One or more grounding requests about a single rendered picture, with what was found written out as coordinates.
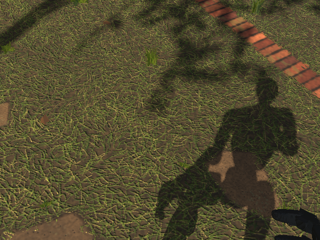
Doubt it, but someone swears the robot right hand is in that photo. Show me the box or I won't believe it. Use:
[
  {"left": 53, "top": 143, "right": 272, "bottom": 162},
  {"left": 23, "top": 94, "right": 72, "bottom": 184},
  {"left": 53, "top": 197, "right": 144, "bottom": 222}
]
[{"left": 271, "top": 208, "right": 320, "bottom": 240}]

